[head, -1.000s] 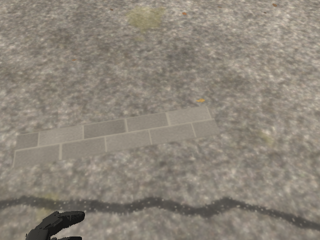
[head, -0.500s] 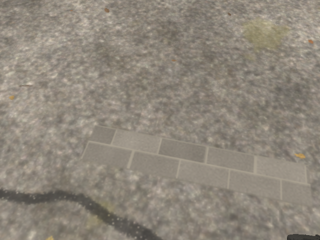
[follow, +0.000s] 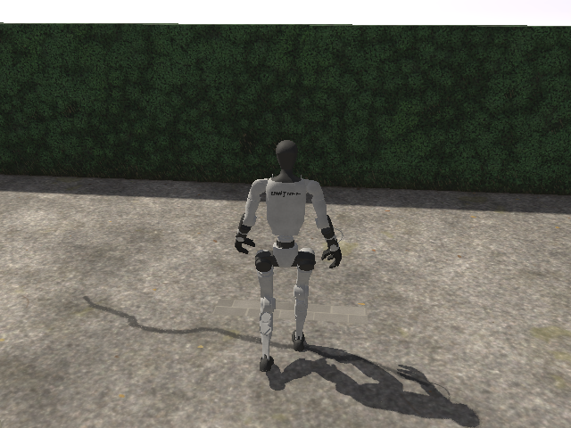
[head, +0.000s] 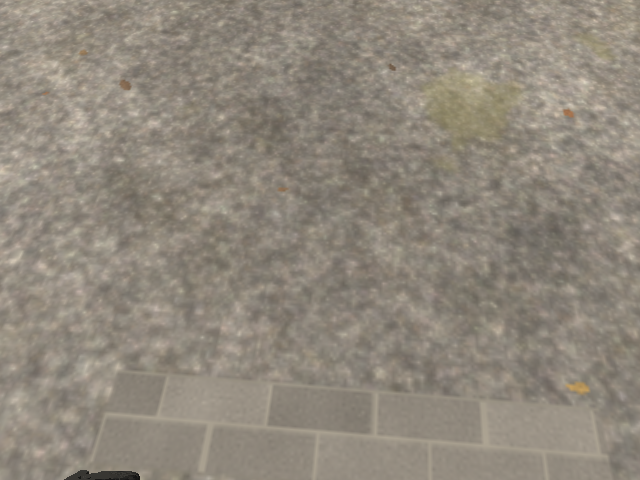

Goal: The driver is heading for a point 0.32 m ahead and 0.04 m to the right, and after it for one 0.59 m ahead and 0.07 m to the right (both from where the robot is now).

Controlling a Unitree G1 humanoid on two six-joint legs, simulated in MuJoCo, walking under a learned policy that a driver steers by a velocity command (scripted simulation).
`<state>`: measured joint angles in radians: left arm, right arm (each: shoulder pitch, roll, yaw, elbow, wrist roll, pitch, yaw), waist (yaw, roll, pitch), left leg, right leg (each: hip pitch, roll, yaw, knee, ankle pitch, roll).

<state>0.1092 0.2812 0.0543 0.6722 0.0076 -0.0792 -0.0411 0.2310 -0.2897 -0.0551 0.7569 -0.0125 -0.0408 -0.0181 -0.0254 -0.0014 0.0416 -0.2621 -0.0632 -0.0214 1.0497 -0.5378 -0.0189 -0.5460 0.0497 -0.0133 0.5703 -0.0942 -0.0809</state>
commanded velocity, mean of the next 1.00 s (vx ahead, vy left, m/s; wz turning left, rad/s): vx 0.04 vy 0.00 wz -0.33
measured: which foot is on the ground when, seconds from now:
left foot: up 0.00-0.38, down 0.40-1.00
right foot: down 0.00-0.40, up 0.42-0.72, down 0.74-1.00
